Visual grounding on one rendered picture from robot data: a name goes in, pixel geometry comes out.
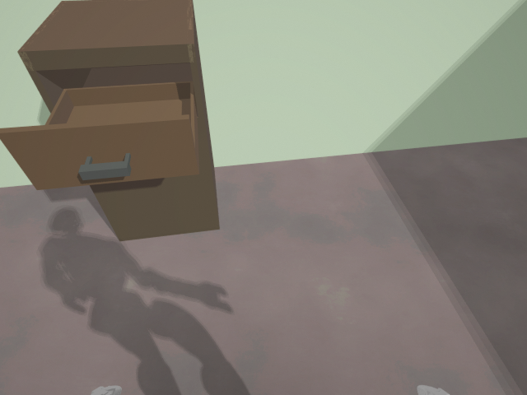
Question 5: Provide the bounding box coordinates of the drawer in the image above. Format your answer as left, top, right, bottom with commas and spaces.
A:
0, 81, 199, 190

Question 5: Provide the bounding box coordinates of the handle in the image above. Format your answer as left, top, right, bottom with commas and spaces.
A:
78, 153, 131, 180

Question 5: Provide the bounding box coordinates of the cabinet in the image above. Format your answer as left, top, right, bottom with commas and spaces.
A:
17, 0, 220, 241

